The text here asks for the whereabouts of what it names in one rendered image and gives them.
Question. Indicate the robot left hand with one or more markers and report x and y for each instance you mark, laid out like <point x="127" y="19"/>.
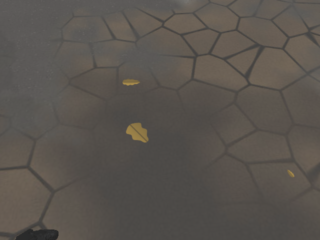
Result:
<point x="46" y="234"/>

